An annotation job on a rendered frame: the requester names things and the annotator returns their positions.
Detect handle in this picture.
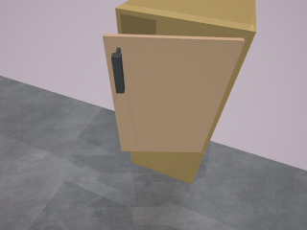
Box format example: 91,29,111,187
111,47,125,94

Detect cupboard door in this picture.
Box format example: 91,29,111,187
103,34,245,152

